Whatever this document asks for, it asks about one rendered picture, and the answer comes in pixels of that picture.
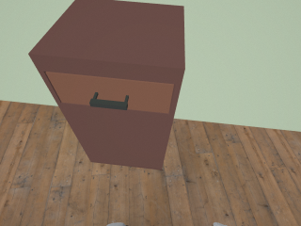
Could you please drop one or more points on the cabinet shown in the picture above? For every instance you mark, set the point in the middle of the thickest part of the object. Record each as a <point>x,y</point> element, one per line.
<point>123,40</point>

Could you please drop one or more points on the handle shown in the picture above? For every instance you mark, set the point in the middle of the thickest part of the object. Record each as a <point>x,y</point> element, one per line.
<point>94,102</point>

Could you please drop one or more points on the drawer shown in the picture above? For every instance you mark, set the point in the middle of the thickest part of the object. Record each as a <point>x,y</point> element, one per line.
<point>143,95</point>

